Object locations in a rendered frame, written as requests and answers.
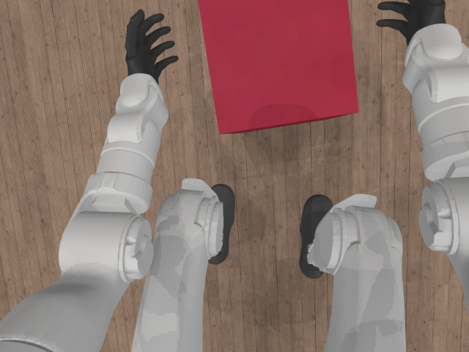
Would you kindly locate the right robot upper arm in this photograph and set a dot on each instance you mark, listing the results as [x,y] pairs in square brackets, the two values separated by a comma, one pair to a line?
[444,223]

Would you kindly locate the robot right thigh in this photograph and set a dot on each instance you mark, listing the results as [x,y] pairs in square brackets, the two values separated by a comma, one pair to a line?
[368,309]

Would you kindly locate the robot left forearm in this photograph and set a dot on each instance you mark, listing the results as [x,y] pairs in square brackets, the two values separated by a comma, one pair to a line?
[124,173]

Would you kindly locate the carton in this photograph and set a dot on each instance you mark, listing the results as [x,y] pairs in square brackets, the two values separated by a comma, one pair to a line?
[275,63]

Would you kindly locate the robot right hand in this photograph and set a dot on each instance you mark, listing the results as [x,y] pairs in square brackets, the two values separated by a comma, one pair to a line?
[418,13]

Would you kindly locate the robot right foot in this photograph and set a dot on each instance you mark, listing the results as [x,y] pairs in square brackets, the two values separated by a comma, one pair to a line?
[314,210]

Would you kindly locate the robot right forearm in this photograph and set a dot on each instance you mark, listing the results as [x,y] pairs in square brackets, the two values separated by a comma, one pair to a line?
[437,76]

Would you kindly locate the robot left hand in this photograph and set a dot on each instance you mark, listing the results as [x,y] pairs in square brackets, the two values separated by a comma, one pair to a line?
[139,57]

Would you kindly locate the left robot upper arm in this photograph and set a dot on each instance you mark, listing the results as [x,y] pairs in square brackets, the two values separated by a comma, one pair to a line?
[101,254]

